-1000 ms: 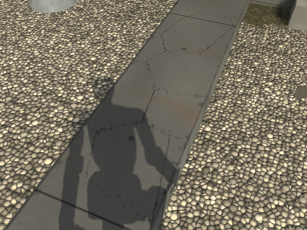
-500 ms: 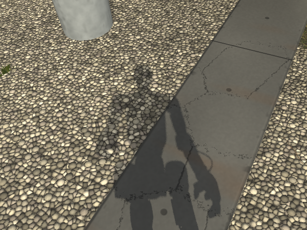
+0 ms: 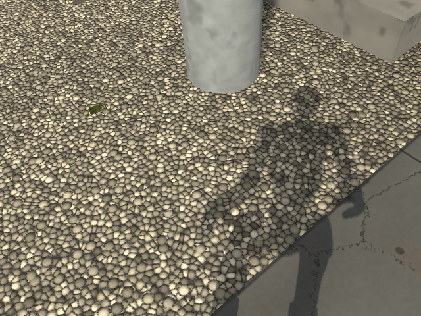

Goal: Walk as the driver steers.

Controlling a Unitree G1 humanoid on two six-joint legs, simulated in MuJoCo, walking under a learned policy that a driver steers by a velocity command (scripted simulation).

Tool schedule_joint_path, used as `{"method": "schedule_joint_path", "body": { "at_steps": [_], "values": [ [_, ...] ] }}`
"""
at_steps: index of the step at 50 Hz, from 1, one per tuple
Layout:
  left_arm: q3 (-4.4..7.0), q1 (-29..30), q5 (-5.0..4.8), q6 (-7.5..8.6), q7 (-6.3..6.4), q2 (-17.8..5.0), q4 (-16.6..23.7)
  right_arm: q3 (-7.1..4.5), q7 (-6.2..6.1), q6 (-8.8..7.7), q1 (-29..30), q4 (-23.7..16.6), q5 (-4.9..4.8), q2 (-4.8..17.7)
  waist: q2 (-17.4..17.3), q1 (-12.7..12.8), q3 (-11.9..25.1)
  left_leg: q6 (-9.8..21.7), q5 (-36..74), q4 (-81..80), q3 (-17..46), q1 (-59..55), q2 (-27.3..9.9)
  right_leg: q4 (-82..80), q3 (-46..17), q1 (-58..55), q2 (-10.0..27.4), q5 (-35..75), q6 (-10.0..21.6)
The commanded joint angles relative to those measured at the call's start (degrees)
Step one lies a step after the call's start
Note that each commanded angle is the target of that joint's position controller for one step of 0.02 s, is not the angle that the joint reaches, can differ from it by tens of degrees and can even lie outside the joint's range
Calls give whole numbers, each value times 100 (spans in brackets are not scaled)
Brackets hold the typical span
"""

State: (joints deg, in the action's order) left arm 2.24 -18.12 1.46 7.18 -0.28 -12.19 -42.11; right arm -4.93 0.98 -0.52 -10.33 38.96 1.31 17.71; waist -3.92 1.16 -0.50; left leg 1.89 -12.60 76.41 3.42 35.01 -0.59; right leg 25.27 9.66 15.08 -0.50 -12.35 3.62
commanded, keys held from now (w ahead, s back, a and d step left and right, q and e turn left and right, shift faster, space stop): w+q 1.00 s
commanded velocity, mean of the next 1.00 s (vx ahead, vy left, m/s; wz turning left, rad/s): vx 0.50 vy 0.00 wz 0.60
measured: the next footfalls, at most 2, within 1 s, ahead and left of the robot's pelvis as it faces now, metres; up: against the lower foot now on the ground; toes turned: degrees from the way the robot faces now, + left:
left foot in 0.38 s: +0.34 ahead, +0.10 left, +0.00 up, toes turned +17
right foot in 0.90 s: +0.72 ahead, +0.11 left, +0.00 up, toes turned +34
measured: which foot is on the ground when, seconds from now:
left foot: up 0.00-0.36, down 0.38-0.92, up 0.94-1.00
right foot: down 0.00-0.38, up 0.40-0.88, down 0.90-1.00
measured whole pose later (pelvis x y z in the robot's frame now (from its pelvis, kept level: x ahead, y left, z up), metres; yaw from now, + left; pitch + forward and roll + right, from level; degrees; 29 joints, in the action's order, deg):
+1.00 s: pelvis +0.56 +0.13 -0.01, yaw +37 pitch +1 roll -1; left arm 1.6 -7.0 2.4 2.8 1.0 -14.4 -36.6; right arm -3.7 -0.4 -2.4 -22.2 44.1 1.0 17.3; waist -1.0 -3.8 -2.6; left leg 4.6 -23.3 65.9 5.8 16.1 7.1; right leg 32.8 3.4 24.1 -1.1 -10.2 2.3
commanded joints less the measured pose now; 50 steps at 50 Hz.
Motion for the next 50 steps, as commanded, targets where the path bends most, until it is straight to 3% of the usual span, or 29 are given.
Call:
{"method": "schedule_joint_path", "body": {
  "at_steps": [1, 2, 7, 11, 13, 15, 17, 18, 19, 20, 21, 22, 23, 25, 27, 30, 34, 39, 41, 43, 44, 45, 46, 47, 48, 49, 50],
  "values": [
    [105, -409, -33, 180, 20, -368, 80, 9, 78, 67, -285, -272, 106, 28, 727, -97, 295, 111, 377, 6, 206, 1080, -200, -1099, -1392, -1248, 1538, 2007, 134],
    [114, -544, -28, 184, 22, -406, -19, 21, 118, 75, -33, -328, 120, -22, 862, -38, 222, 149, 513, -38, 114, 1255, -208, -1159, -1218, -1329, 1559, 2057, 151],
    [105, -926, 8, 149, 72, -399, -370, 76, 222, 71, 879, -537, 115, -85, 835, 107, -344, 298, 1142, -1178, -342, 1446, -199, -1437, -380, -1449, 1479, 2506, 125],
    [171, -1069, 48, 26, 161, -558, -578, 179, 378, 38, 1527, -762, 25, -256, 880, 259, -684, 525, 1107, -2890, -1031, 765, -184, -1733, 197, -1608, 1442, 2692, 51],
    [216, -1045, -5, -69, 223, -723, -658, 162, 380, 52, 1384, -741, 34, -240, 941, 98, -599, 715, 815, -3541, -1352, -47, 86, -1389, 551, -1688, 1430, 4265, -67],
    [302, -1099, -55, -188, 280, -1019, -716, 85, 291, 83, 878, -629, 69, -91, 1090, -170, -231, 915, 371, -3727, -1536, -700, 440, -548, 679, -2101, 1548, 5990, -116],
    [404, -921, -91, -347, 260, -1290, -593, -52, 164, 25, -221, -305, 34, 136, 1130, -604, 393, 1113, -111, -4121, -1388, -1821, 726, 1043, 628, -2072, 1633, 6102, 18],
    [426, -741, -120, -400, 234, -1338, -490, -154, 78, -17, -949, -57, 75, 252, 858, -980, 714, 1234, -125, -4700, -1100, -2873, 788, 2309, 644, -1471, 1499, 5065, -17],
    [354, -703, -44, -427, 209, -893, -302, -241, -6, -36, -1147, 11, 105, 502, 189, -887, 908, 1426, -741, -4598, 228, -4086, -162, 3862, 446, 99, 1154, 1268, -89],
    [262, -654, -44, -412, 144, -424, 234, -323, -26, -44, -805, -172, 46, 1027, -731, -371, 1130, 2334, -549, -5133, 3265, -5167, -1378, 5792, -145, 2320, -47, -2022, -410],
    [270, -118, -51, -324, 82, -658, 481, -340, -80, 13, -985, -235, -33, 937, -111, -655, 1081, 2487, -861, -6121, 3808, -4888, -1598, 6106, -1027, 3020, 37, -1457, -483],
    [234, 201, -101, -226, 42, -690, 549, -268, -161, -21, -767, -194, -60, 695, 215, -529, 391, 2339, -465, -6344, 3145, -4168, -1589, 5825, -1118, 3121, 331, -858, -471],
    [225, 129, -108, -173, 43, -721, 496, -198, -177, -86, -650, -131, -70, 494, 574, -233, 102, 2088, 356, -6360, 2609, -3463, -1359, 5324, -1115, 2752, 509, -594, -475],
    [201, -14, 58, -312, 40, -697, 442, -105, -188, -252, -543, -138, -94, 318, 783, 71, 74, 1861, 1428, -6371, 1925, -2601, -973, 4829, -1235, 2057, 669, -660, -591],
    [162, -8, 155, -480, -13, -606, 419, -67, -170, -394, -673, -60, -128, 354, 778, 137, 104, 1774, 1789, -6451, 1629, -2363, -760, 4322, -1168, 1963, 726, -711, -657],
    [83, 695, 125, -582, -40, -499, 633, -80, -155, -444, -1072, 77, -106, 510, 532, -71, -141, 1556, 1911, -6587, 1447, -2409, -506, 3497, -1019, 2427, 740, -96, -706],
    [8, 1605, 106, -601, -98, -494, 871, -65, -119, -401, -1559, 234, -127, 510, 218, -473, -197, 1163, 2396, -6350, 1339, -2887, -277, 2267, -922, 2664, 519, 916, -689],
    [-47, 2431, 51, -512, -137, -582, 1181, -74, -200, -346, -1963, 368, -72, 603, 20, -810, -92, 1047, 3411, -5812, 1663, -3765, -448, 1345, -890, 2708, 204, 1155, -515],
    [-39, 2347, 30, -456, -119, -659, 1224, -97, -248, -325, -1798, 347, -56, 707, -32, -682, -45, 960, 3681, -5575, 1783, -3844, -503, 919, -975, 2199, 77, 1014, -371],
    [60, 1486, 11, -406, -29, -892, 985, -125, -235, -350, -1417, 272, -65, 855, -88, -236, 287, 689, 4713, -4854, 1717, -3418, -323, 537, -913, 630, -251, 569, -189],
    [134, 766, -3, -351, 42, -1043, 828, -124, -183, -389, -1280, 264, -99, 890, 17, 159, 634, 576, 4798, -3982, 1606, -3211, -140, 212, -934, -333, -192, 755, -71],
    [233, -101, 61, -295, 174, -1298, 728, -74, -125, -449, -1213, 168, -149, 698, 167, 570, 1212, 481, 3568, -2800, 1518, -2369, 62, 144, -1530, -1813, 536, 245, 131],
    [322, -679, 241, -303, 270, -1689, 741, 85, -141, -465, -1512, -11, -252, 55, 1183, 545, 1919, 336, -81, -1122, 773, -1110, 640, 96, -3323, -3164, 2215, -277, 493],
    [360, -327, 181, -378, 217, -1788, 735, 63, -170, -400, -1927, -128, -178, 331, 2193, 130, 2189, 246, -1901, -167, 416, -19, 956, -666, -5672, -3232, 2814, -584, 1115],
    [253, 133, 103, -424, 190, -1141, 825, 20, -200, -282, -1635, 63, -5, 563, 1081, 18, 1277, 228, -1263, 82, 440, 235, 443, -825, -5006, -2357, 2526, -1372, 1042],
    [143, 374, 45, -417, 166, -740, 807, 27, -129, -244, -1210, 20, 49, 544, 522, 31, 652, 201, -827, -159, 343, 144, 291, -957, -4058, -1602, 2179, -1331, 892],
    [103, 424, 54, -395, 153, -646, 710, 37, -69, -204, -1064, -29, 53, 438, 464, -65, 350, 178, -700, -413, 289, 50, 141, -1113, -3373, -1146, 1909, -849, 723]
  ]
}}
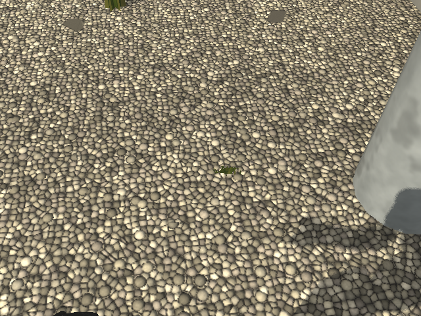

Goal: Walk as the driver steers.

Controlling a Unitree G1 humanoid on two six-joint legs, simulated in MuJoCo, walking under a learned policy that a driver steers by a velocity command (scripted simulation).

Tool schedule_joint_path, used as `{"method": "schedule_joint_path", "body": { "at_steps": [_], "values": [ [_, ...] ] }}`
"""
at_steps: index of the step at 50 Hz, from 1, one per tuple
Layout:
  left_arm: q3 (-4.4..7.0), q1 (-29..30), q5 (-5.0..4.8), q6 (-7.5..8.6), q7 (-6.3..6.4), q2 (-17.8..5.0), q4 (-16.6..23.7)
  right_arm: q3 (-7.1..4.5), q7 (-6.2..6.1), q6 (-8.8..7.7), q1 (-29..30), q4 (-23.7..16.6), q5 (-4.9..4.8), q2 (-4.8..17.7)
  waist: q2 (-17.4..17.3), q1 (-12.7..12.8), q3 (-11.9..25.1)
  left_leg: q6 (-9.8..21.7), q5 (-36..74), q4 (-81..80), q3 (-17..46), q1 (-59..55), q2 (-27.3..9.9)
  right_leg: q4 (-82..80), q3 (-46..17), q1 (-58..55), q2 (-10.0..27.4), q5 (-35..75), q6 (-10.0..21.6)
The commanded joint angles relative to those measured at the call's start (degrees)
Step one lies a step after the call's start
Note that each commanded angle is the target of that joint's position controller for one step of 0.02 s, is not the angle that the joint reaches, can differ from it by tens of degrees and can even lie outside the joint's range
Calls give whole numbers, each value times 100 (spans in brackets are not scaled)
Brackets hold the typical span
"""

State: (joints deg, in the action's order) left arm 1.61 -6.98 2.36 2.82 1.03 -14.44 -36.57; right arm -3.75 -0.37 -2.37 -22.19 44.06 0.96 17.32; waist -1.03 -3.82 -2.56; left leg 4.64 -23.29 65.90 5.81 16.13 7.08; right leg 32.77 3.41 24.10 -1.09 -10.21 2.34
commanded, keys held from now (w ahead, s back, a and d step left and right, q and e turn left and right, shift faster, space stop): w+q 0.06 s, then w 0.50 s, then w+q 0.44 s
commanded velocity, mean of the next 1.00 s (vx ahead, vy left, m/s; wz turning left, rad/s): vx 0.50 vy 0.00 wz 0.32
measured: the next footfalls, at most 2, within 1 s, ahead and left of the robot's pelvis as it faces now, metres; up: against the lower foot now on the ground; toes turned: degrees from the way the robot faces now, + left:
left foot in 0.40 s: +0.34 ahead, +0.15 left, +0.00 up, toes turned +11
right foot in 0.92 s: +0.66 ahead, +0.02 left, +0.00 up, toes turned +15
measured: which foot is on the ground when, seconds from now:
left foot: up 0.00-0.38, down 0.40-0.94, up 0.96-1.00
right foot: down 0.00-0.42, up 0.44-0.90, down 0.92-1.00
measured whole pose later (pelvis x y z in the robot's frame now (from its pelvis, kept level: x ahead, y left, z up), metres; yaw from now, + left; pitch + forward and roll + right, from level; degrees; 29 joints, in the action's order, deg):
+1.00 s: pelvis +0.52 +0.09 +0.00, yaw +19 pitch +1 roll +1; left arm 1.5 -6.1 2.5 3.5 0.1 -13.9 -40.9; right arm -3.6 0.1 -2.9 -23.8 50.0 0.5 15.7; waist -0.8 -3.5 -2.1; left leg 5.2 -24.8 58.0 4.1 13.5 4.5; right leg 33.5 4.0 23.4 1.0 -11.1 2.3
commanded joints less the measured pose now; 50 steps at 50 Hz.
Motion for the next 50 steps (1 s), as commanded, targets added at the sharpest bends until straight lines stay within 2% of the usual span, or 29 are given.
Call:
{"method": "schedule_joint_path", "body": {
  "at_steps": [1, 4, 7, 11, 13, 15, 17, 18, 19, 20, 21, 22, 23, 24, 25, 26, 27, 29, 33, 36, 40, 43, 44, 45, 46, 47, 48, 49, 50],
  "values": [
    [162, -780, -59, 87, 32, -452, 20, -64, 140, 42, 198, -589, 139, 395, 385, 383, 365, -124, 392, 457, 15, 1858, -749, -1988, -2222, -1722, 1781, -600, 783],
    [197, -1058, -141, 260, -73, -550, -251, -15, 279, 221, 290, -685, 193, 225, 547, 301, 253, -149, 489, 324, -64, 1909, -870, -2169, -1421, -1452, 1688, 688, 778],
    [196, -1215, -107, 330, -169, -615, -441, 35, 335, 206, 792, -849, 156, 140, 596, 330, 182, -204, 994, -114, 13, 2247, -857, -2364, -851, -1473, 1632, 1128, 866],
    [194, -1325, -113, 309, -220, -689, -625, 156, 404, 123, 1565, -1026, 117, 20, 614, 454, -19, -237, 1895, -1695, -327, 1956, -881, -2473, -75, -1369, 1319, 1219, 680],
    [222, -1521, -145, 287, -202, -819, -732, 199, 450, 100, 1999, -1140, 117, -21, 607, 577, -53, -200, 1959, -2402, -667, 1563, -896, -2505, 59, -1398, 1357, 1229, 611],
    [244, -1776, -157, 231, -192, -924, -889, 211, 429, 81, 2229, -1223, 120, -6, 628, 652, -118, -117, 1745, -2844, -843, 1376, -903, -2409, 0, -1691, 1487, 1344, 585],
    [273, -1928, -146, 143, -173, -1045, -1021, 188, 373, 42, 2205, -1232, 158, 72, 681, 635, -86, 32, 1250, -3217, -995, 1144, -780, -2043, -11, -2093, 1614, 1975, 556],
    [276, -1954, -150, 103, -160, -1085, -1076, 162, 334, 6, 1945, -1155, 188, 106, 684, 501, 62, 127, 1067, -3465, -1079, 725, -625, -1561, 92, -2219, 1583, 2747, 509],
    [249, -1977, -170, 69, -152, -1047, -1125, 109, 286, -54, 1246, -915, 237, 170, 509, 166, 439, 251, 1186, -3850, -1134, -214, -441, -628, 330, -2120, 1403, 3377, 410],
    [183, -1981, -171, 80, -147, -880, -1066, 6, 214, -107, 256, -608, 342, 414, 259, -225, 1117, 419, 1059, -3780, -723, -1628, -753, 595, 485, -1438, 1188, 2751, 285],
    [26, -2074, -264, 109, -208, -330, -663, -138, 107, -123, -477, -569, 418, 1038, -935, -392, 2002, 936, 305, -4110, 1774, -3347, -2582, 2655, 680, 366, 583, 144, 18],
    [140, -1957, -158, 69, -187, -640, -615, -229, 29, -48, -597, -524, 113, 1254, -1221, -394, 2252, 1297, 952, -4891, 3487, -3434, -3153, 3772, 28, 1353, 17, -2037, -7],
    [199, -1545, -106, 22, -172, -787, -543, -178, 2, -39, -266, -475, 29, 1034, -671, -231, 1444, 1187, 1407, -4764, 2512, -2977, -2850, 4045, -375, 1828, 369, -1695, 56],
    [138, -1357, -142, 52, -205, -612, -535, -76, 12, -80, 44, -429, 12, 665, -444, -15, 824, 1044, 1883, -4857, 1768, -2177, -2555, 3795, -407, 1734, 535, -1287, 70],
    [127, -1391, -152, 36, -225, -527, -597, -4, 44, -117, 303, -398, 7, 417, -328, 235, 535, 810, 2065, -5078, 1242, -1542, -2245, 3375, -401, 1385, 687, -1046, 45],
    [129, -1535, -86, -37, -245, -503, -680, 50, 58, -148, 475, -367, -27, 257, -426, 448, 366, 671, 2223, -5268, 881, -1065, -2015, 3116, -399, 1040, 756, -933, -18],
    [124, -1692, -41, -109, -279, -455, -792, 68, 65, -186, 544, -352, -23, 194, -474, 540, 370, 650, 2352, -5418, 655, -825, -1895, 3056, -361, 777, 734, -782, -71],
    [144, -1569, -12, -168, -328, -414, -777, 47, 74, -257, 402, -210, -57, 240, -391, 606, 304, 758, 2600, -5633, 495, -722, -1767, 2909, -283, 820, 716, -501, -144],
    [122, -534, 12, -167, -322, -324, -468, -6, 77, -256, -16, 77, -102, 319, -225, 437, -77, 922, 2467, -5889, 445, -862, -1660, 1918, -247, 1426, 807, 273, -359],
    [74, 97, -29, -137, -311, -262, -293, -52, 72, -249, -299, 233, -89, 412, -239, 249, -139, 904, 2547, -5807, 446, -1032, -1617, 1081, -232, 1379, 683, 742, -412],
    [69, 750, -82, -92, -278, -361, -51, -93, 37, -225, -620, 399, -35, 529, -250, 49, -180, 844, 3008, -5413, 635, -1423, -1692, 445, -262, 1214, 492, 814, -342],
    [107, 576, -104, -14, -234, -502, -25, -144, -4, -202, -475, 402, 10, 685, -285, 213, -122, 661, 3504, -4968, 829, -1483, -1758, 20, -283, 521, 327, 352, -164],
    [144, 205, -102, 22, -196, -573, -127, -167, -2, -200, -346, 384, 15, 759, -287, 388, 9, 572, 3960, -4602, 813, -1350, -1691, -144, -205, -106, 175, 95, -87],
    [205, -529, -78, 84, -135, -670, -363, -172, 18, -203, -239, 379, -4, 774, -85, 724, 359, 456, 4322, -3728, 617, -1146, -1407, -508, -115, -1119, 46, 134, 17],
    [310, -1435, 34, 164, -49, -1001, -549, -124, 43, -228, -201, 305, -49, 586, 303, 1077, 1012, 331, 3587, -2336, 327, -453, -1009, -634, -719, -2483, 690, -195, 236],
    [462, -1993, 187, 169, 6, -1668, -474, -2, 39, -230, -641, 64, -259, -27, 1466, 1032, 1931, 61, 945, -306, -269, 1237, -168, -1007, -3077, -4133, 2447, -1180, 719],
    [433, -1660, 64, 85, -18, -1482, -451, -47, 21, -192, -701, 87, -97, 264, 1630, 810, 1922, 117, -664, 416, -80, 1948, -119, -1767, -4504, -3798, 2747, -1431, 954],
    [320, -1160, 1, 46, -29, -998, -382, -101, 22, -116, -444, 165, -15, 399, 876, 599, 1005, 146, -248, 672, 33, 2125, -519, -1801, -3694, -2995, 2546, -1849, 882],
    [236, -851, -48, 56, -49, -632, -377, -93, 79, -84, -107, 158, 10, 353, 413, 549, 473, 112, 175, 466, -35, 2046, -738, -1915, -2839, -2327, 2250, -1504, 782]
  ]
}}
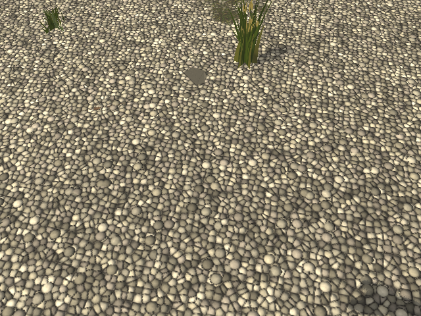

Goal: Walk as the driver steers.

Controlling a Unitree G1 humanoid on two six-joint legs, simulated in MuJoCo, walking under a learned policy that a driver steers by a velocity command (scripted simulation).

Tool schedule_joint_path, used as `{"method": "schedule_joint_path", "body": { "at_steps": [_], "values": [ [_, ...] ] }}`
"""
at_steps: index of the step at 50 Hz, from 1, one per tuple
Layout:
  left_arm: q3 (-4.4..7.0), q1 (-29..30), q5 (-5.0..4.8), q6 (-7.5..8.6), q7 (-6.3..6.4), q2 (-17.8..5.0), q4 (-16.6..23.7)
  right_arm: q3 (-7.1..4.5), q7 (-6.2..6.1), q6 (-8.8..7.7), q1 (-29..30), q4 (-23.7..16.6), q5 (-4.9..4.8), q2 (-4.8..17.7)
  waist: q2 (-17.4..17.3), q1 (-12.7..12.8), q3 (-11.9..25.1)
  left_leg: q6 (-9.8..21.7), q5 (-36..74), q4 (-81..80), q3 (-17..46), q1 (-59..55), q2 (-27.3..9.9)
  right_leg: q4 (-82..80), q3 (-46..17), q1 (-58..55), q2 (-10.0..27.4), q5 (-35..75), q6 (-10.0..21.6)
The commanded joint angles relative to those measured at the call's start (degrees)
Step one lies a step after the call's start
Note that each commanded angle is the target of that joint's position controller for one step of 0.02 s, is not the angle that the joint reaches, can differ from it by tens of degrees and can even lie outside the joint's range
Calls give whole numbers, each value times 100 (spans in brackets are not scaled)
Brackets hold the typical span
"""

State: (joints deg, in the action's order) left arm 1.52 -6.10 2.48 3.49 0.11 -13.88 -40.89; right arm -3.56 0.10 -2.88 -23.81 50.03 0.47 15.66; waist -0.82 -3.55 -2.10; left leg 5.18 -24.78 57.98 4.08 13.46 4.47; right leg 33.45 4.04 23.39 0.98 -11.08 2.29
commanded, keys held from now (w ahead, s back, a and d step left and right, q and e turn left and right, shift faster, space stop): w+q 1.00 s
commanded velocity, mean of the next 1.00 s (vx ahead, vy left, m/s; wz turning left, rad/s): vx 0.50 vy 0.00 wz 0.58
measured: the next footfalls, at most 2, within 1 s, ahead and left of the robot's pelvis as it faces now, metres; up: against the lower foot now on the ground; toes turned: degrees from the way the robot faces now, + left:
left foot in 0.42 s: +0.35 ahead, +0.15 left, +0.00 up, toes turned +19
right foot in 0.98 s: +0.72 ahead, +0.15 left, +0.00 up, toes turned +36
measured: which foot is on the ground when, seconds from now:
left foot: up 0.00-0.40, down 0.42-0.98, up 1.00-1.00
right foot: down 0.00-0.44, up 0.46-0.96, down 0.98-1.00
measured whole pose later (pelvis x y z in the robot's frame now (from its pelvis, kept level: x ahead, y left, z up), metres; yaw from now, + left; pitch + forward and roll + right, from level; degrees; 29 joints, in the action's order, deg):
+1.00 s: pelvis +0.53 +0.16 -0.01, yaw +35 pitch +2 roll +0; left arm 0.8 -0.8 1.9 3.3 -0.6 -15.2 -38.8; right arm -4.3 -0.5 -2.6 -27.5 50.7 0.6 17.4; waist 0.6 -5.6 -2.4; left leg 6.5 -27.3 30.0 14.3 -1.9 8.9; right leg 30.3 -0.5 27.0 -0.6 -4.9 1.7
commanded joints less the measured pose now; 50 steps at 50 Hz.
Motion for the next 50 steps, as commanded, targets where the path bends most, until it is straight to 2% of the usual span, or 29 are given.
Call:
{"method": "schedule_joint_path", "body": {
  "at_steps": [1, 2, 3, 7, 10, 12, 15, 17, 19, 20, 21, 22, 23, 24, 25, 26, 27, 28, 29, 31, 36, 39, 43, 45, 46, 47, 48, 49, 50],
  "values": [
    [205, -836, -65, 14, 39, -554, 15, -103, 76, 11, 191, -467, 69, 405, 504, 441, 202, 22, 535, 1013, 84, 2160, -627, -2128, -2214, -1869, 1782, -846, 636],
    [181, -847, -89, 47, 49, -476, -65, -104, 119, 86, 213, -476, 141, 369, 697, 351, 77, -37, 616, 878, 29, 2012, -715, -2227, -1709, -1586, 1596, -361, 545],
    [183, -905, -102, 99, 39, -476, -126, -94, 163, 155, 199, -456, 169, 305, 757, 319, 70, -78, 716, 889, -34, 1904, -723, -2275, -1382, -1455, 1525, 100, 535],
    [243, -1199, -151, 250, -10, -576, -349, -56, 288, 246, 877, -739, 161, 185, 597, 316, -37, -172, 1366, 592, -91, 2479, -840, -2463, -549, -1638, 1539, 1192, 652],
    [244, -1343, -133, 238, -11, -558, -486, 4, 358, 223, 1506, -966, 148, 104, 574, 397, -152, -235, 1999, -315, -290, 2603, -866, -2479, 68, -1740, 1389, 1527, 610],
    [265, -1388, -136, 236, 1, -638, -538, 62, 423, 197, 1930, -1109, 134, 28, 588, 470, -210, -198, 2408, -1109, -515, 2296, -859, -2481, 410, -1692, 1331, 1553, 533],
    [321, -1597, -140, 198, 46, -829, -654, 74, 479, 213, 2369, -1284, 158, 86, 572, 561, -319, -64, 2228, -1796, -825, 2012, -811, -2445, 643, -1973, 1475, 1689, 458],
    [347, -1748, -141, 118, 72, -925, -754, 47, 465, 227, 2481, -1355, 202, 163, 557, 574, -332, 90, 1797, -2071, -979, 1924, -684, -2156, 780, -2392, 1575, 2284, 410],
    [382, -1797, -131, 22, 100, -1097, -821, -11, 406, 231, 2214, -1310, 238, 265, 648, 421, -69, 310, 1140, -2253, -1190, 1377, -316, -1278, 996, -2713, 1592, 4022, 344],
    [392, -1788, -133, -39, 108, -1172, -829, -70, 364, 200, 1689, -1169, 246, 357, 628, 187, 254, 451, 944, -2411, -1225, 771, -70, -389, 1086, -2712, 1567, 4603, 323],
    [375, -1731, -139, -88, 104, -1171, -777, -173, 287, 146, 711, -841, 279, 511, 369, -239, 818, 627, 1084, -2798, -1153, -474, 135, 963, 1230, -2230, 1424, 4265, 193],
    [283, -1864, -176, -85, 66, -864, -527, -354, 181, 139, -49, -692, 334, 1078, -448, -463, 1552, 1036, -10, -3092, 530, -2187, -1001, 2846, 1260, -635, 1169, 2227, -52],
    [245, -1674, -154, -38, -31, -572, -75, -469, 119, 190, 200, -845, 107, 1609, -1534, -110, 1941, 1701, 24, -3968, 3650, -3195, -2346, 4632, 603, 1433, -31, -2070, -380],
    [301, -985, -103, -6, -44, -943, 67, -447, 63, 245, 41, -871, 62, 1492, -588, -404, 1634, 1655, 870, -4212, 3480, -3095, -2317, 4812, -320, 2100, 120, -1752, -345],
    [238, -807, -185, 58, -60, -770, 103, -385, 2, 233, 233, -747, 37, 1246, -307, -218, 960, 1562, 1648, -4136, 2589, -2480, -2197, 4536, -418, 2164, 395, -1204, -279],
    [209, -946, -183, 93, -45, -706, -6, -305, -15, 190, 478, -711, 12, 950, -3, 87, 513, 1310, 2442, -4177, 2025, -1663, -1895, 3874, -446, 1767, 605, -915, -251],
    [218, -995, -85, 31, -40, -705, -22, -249, -29, 140, 694, -714, -19, 799, 26, 315, 353, 1156, 2852, -4240, 1664, -1146, -1602, 3506, -507, 1393, 700, -892, -284],
    [212, -1196, 4, -76, -47, -697, -108, -203, -24, 95, 887, -766, -29, 685, -3, 483, 378, 1095, 3056, -4325, 1419, -828, -1419, 3332, -516, 1046, 722, -849, -332],
    [216, -1258, 41, -170, -66, -685, -125, -182, -2, 35, 891, -776, -45, 655, -42, 538, 420, 1112, 3232, -4384, 1337, -668, -1323, 3214, -486, 899, 691, -833, -379],
    [206, -1105, 32, -272, -104, -606, -73, -210, 31, -29, 719, -701, -52, 759, -21, 541, 334, 1133, 3108, -4560, 1231, -468, -1170, 2870, -422, 981, 642, -559, -465],
    [203, 59, 3, -292, -107, -610, 281, -233, 41, -48, 79, -512, -44, 828, -113, 157, -68, 974, 2633, -4790, 1444, -752, -1080, 1715, -465, 1775, 553, 521, -583],
    [177, 552, -32, -254, -114, -614, 418, -248, 7, -65, -229, -395, -44, 873, -165, -9, -85, 868, 2927, -4647, 1529, -1117, -1071, 1193, -518, 1885, 402, 968, -549],
    [108, 1193, -77, -169, -180, -617, 632, -246, -63, -31, -543, -263, 13, 904, -243, -225, -211, 823, 3656, -4301, 1684, -1549, -1100, 487, -476, 1772, 148, 974, -423],
    [98, 1171, -101, -116, -179, -685, 678, -258, -118, -23, -474, -253, 34, 977, -320, -136, -203, 712, 4021, -4088, 1815, -1600, -1155, 109, -531, 1322, 43, 846, -298],
    [111, 922, -105, -90, -160, -748, 617, -267, -140, -22, -311, -278, 37, 1033, -354, 21, -162, 600, 4282, -3935, 1825, -1473, -1143, -112, -537, 824, -38, 699, -216],
    [147, 447, -115, -62, -116, -849, 469, -275, -140, -32, -66, -328, 42, 1104, -380, 266, -7, 452, 4959, -3577, 1758, -1237, -1055, -279, -490, 25, -198, 440, -107],
    [215, -241, -130, -11, -56, -992, 233, -279, -121, -58, 0, -332, 40, 1142, -339, 509, 389, 305, 5557, -2892, 1672, -1110, -868, -382, -411, -940, -359, 362, 5],
    [286, -1027, -76, 63, 13, -1155, 82, -258, -55, -97, 73, -348, -6, 1095, -82, 926, 844, 173, 5106, -1727, 1428, -616, -519, -714, -627, -2153, -26, 403, 164],
    [375, -1912, 44, 86, 118, -1580, 57, -119, -16, -139, -61, -519, -31, 577, 638, 1136, 1747, 94, 2906, -79, 1004, 147, -153, -804, -2106, -3466, 1438, -845, 399]
  ]
}}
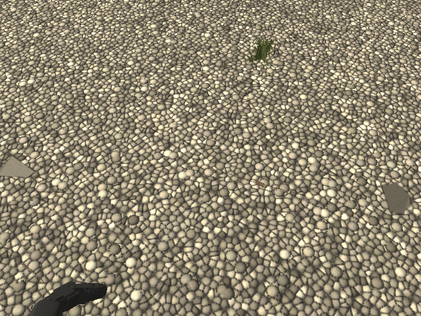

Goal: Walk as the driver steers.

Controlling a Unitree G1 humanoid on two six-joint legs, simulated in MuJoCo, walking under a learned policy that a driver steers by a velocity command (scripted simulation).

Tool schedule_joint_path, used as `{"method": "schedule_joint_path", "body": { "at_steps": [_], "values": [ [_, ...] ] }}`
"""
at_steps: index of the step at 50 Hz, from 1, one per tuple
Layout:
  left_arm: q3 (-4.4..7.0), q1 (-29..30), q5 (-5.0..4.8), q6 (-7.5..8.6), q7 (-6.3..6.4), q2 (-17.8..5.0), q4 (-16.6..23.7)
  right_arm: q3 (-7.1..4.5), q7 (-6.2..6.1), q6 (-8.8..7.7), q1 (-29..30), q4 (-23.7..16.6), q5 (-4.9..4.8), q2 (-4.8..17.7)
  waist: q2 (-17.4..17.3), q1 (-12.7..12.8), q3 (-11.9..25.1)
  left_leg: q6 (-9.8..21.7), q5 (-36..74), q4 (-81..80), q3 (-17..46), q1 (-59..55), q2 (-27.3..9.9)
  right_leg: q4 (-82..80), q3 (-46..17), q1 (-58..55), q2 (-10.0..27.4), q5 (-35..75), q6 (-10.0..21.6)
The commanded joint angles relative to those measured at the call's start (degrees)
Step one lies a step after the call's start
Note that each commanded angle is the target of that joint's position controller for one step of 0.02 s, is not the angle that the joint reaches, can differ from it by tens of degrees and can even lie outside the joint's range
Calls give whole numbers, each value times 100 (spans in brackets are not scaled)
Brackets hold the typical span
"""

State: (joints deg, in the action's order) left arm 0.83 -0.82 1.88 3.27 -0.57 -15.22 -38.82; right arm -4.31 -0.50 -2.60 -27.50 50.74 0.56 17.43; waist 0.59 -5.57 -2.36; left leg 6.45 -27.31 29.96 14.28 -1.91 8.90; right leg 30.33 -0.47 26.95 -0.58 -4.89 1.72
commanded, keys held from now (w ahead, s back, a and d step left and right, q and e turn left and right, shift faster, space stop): w+q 0.88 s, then e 0.12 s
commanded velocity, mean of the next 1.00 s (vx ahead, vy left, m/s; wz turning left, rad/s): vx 0.49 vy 0.00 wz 0.57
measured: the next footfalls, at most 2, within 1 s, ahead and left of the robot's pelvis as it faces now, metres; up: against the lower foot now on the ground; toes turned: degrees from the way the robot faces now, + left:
left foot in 0.50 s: +0.39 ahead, +0.15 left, +0.00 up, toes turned +21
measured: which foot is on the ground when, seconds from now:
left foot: up 0.00-0.48, down 0.50-1.00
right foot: down 0.00-0.52, up 0.54-1.00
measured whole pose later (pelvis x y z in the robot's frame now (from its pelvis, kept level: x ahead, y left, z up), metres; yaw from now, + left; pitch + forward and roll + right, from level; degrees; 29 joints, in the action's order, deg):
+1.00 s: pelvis +0.52 +0.15 +0.01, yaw +33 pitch +2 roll +1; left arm 1.3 -2.7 2.1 1.8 -1.4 -15.1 -39.5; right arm -3.1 -0.7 -3.0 -26.1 50.3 0.7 16.0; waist 2.2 -4.9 -2.3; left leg 6.9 -20.5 16.9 10.9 -3.6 8.7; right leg 33.3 0.9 32.7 1.6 -1.6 0.6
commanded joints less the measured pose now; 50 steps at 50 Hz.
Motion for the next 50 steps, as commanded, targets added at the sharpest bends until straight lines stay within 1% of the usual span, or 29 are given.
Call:
{"method": "schedule_joint_path", "body": {
  "at_steps": [1, 2, 3, 4, 6, 7, 9, 12, 15, 19, 20, 22, 23, 24, 25, 26, 27, 28, 29, 30, 31, 33, 35, 39, 43, 44, 47, 48, 50],
  "values": [
    [521, -2081, 144, 31, 174, -1804, -105, -1, 33, -130, -413, -714, -157, 135, 1979, 743, 2131, -205, -628, 3957, -524, 3309, 214, -1323, -4368, -4568, 2749, -1559, 1126],
    [452, -1623, 36, -36, 140, -1207, -38, -37, -36, -32, -186, -478, 59, 609, 811, 622, 1337, -165, -73, 4346, -536, 3724, -449, -1373, -4151, -3757, 2550, -2114, 1053],
    [341, -1304, -18, -39, 132, -757, 9, -74, 34, -7, 338, -481, 67, 693, 227, 659, 631, -171, 512, 4167, -664, 3612, -660, -1451, -3024, -2975, 2204, -1759, 911],
    [289, -1173, 15, -30, 114, -581, -44, -56, 85, 13, 547, -518, 58, 584, 66, 604, 345, -207, 789, 3958, -746, 3501, -830, -1588, -2258, -2522, 1933, -1077, 807],
    [270, -1358, -17, 37, 124, -554, -227, -26, 206, 128, 659, -556, 146, 418, 432, 546, 157, -265, 869, 3760, -883, 3317, -1000, -1775, -1333, -2061, 1635, -231, 682],
    [275, -1479, -52, 102, 95, -566, -313, -8, 251, 176, 709, -589, 144, 350, 502, 527, 152, -268, 900, 3719, -922, 3317, -1013, -1817, -1106, -2011, 1624, 189, 693],
    [294, -1614, -103, 205, 50, -584, -422, 25, 324, 232, 1019, -736, 140, 258, 504, 517, 88, -281, 1127, 3605, -972, 3648, -1087, -1954, -684, -2085, 1654, 716, 741],
    [302, -1751, -100, 230, 40, -574, -553, 83, 408, 233, 1653, -986, 154, 178, 482, 577, -42, -363, 1696, 3097, -1118, 4111, -1196, -2100, -38, -2202, 1576, 1151, 731],
    [305, -1819, -92, 223, 35, -592, -654, 178, 495, 184, 2264, -1200, 121, 39, 472, 660, -138, -379, 2466, 1999, -1419, 3886, -1202, -2124, 604, -2139, 1362, 1340, 602],
    [358, -2118, -99, 195, 87, -809, -820, 228, 571, 183, 2907, -1431, 154, 36, 442, 792, -283, -200, 2476, 926, -1845, 3487, -1154, -2063, 976, -2446, 1514, 1575, 477],
    [367, -2204, -99, 160, 104, -852, -871, 219, 564, 190, 2969, -1466, 178, 73, 432, 797, -293, -124, 2280, 778, -1915, 3454, -1103, -1933, 1047, -2656, 1579, 1858, 453],
    [389, -2301, -88, 72, 142, -993, -951, 177, 510, 201, 2864, -1463, 223, 161, 495, 701, -126, 82, 1665, 563, -2121, 3064, -807, -1277, 1265, -3023, 1642, 3383, 385],
    [403, -2329, -80, 17, 162, -1083, -977, 134, 474, 192, 2554, -1383, 239, 237, 537, 555, 104, 211, 1359, 478, -2195, 2651, -591, -635, 1358, -3131, 1654, 4167, 365],
    [406, -2315, -88, -42, 172, -1140, -966, 61, 426, 153, 1909, -1195, 253, 350, 484, 278, 489, 372, 1235, 260, -2198, 1873, -359, 356, 1447, -2982, 1634, 4420, 337],
    [387, -2255, -76, -72, 168, -1125, -877, -72, 338, 117, 887, -856, 299, 585, 172, -172, 1055, 592, 1257, -78, -1883, 496, -374, 1808, 1545, -2227, 1505, 3605, 182],
    [253, -2491, -143, -47, 79, -577, -516, -256, 233, 143, 488, -852, 314, 1226, -1017, -85, 1810, 1180, 267, -305, 587, -1397, -2061, 3846, 1549, -102, 1003, 49, -128],
    [305, -2055, -75, -19, 35, -737, -182, -316, 178, 206, 518, -1032, 81, 1498, -1227, -58, 2199, 1691, 817, -1241, 3115, -1810, -2973, 5107, 632, 1213, 33, -2783, -334],
    [336, -1390, -50, 3, 20, -898, -47, -298, 113, 240, 492, -893, 24, 1350, -508, -171, 1463, 1531, 1557, -1289, 2153, -1471, -2704, 5077, 7, 1773, 371, -2215, -266],
    [263, -1386, -114, 67, 12, -731, -56, -235, 67, 213, 744, -803, -13, 1069, -342, 88, 785, 1375, 2260, -1309, 1379, -661, -2527, 4574, 8, 1650, 615, -1711, -222],
    [257, -1505, -91, 68, 22, -695, -163, -170, 52, 168, 1004, -798, -13, 831, -106, 381, 419, 1112, 2891, -1386, 863, 55, -2179, 3999, -13, 1240, 786, -1553, -216],
    [260, -1639, 11, -16, 24, -682, -198, -121, 36, 122, 1218, -812, -45, 697, -139, 616, 290, 993, 3267, -1459, 534, 575, -1905, 3699, -49, 842, 856, -1538, -273],
    [259, -1848, 106, -201, -18, -634, -275, -73, 71, 15, 1327, -852, -59, 583, -227, 784, 416, 985, 3574, -1585, 263, 979, -1653, 3438, 3, 428, 838, -1463, -380],
    [252, -1636, 86, -280, -50, -546, -207, -112, 103, -36, 1138, -771, -53, 683, -200, 754, 337, 992, 3278, -1767, 204, 1172, -1516, 3087, 59, 547, 805, -1123, -463],
    [259, -639, 64, -294, -40, -545, 98, -133, 111, -52, 587, -606, -38, 717, -270, 409, -36, 898, 2717, -2007, 463, 946, -1485, 2159, 7, 1278, 754, -271, -553],
    [235, 26, 40, -241, -68, -536, 308, -140, 73, -76, 144, -469, -33, 732, -321, 155, -60, 795, 3157, -1781, 580, 375, -1482, 1399, -55, 1509, 553, 254, -499],
    [219, 203, 32, -222, -80, -524, 376, -140, 58, -78, 40, -437, -21, 736, -334, 95, -78, 785, 3371, -1685, 609, 262, -1486, 1222, -43, 1510, 486, 282, -476],
    [136, 291, 1, -107, -101, -369, 400, -59, -28, -67, -114, -275, 6, 573, -387, 55, -114, 501, 5222, -1254, 138, 131, -1423, 507, 265, 884, 227, 457, -234],
    [124, 147, 7, -65, -94, -345, 349, -26, -50, -79, -105, -229, 12, 530, -437, 111, -54, 353, 5593, -1148, 63, 200, -1421, 287, 305, 405, 132, 502, -111],
    [210, -637, 32, -5, -28, -579, 53, -27, -96, -129, 76, -190, 42, 651, -590, 450, 215, 85, 6612, -541, 32, 102, -1426, 60, 330, -573, -132, 241, 150]
  ]
}}
Velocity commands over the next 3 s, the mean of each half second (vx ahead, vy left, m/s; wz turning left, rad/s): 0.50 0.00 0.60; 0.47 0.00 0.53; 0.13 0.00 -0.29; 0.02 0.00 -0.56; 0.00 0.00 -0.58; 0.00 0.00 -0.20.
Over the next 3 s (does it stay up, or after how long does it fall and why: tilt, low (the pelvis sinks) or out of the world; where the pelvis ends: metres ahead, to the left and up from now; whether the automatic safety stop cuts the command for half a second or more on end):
stays up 0.61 0.20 0.02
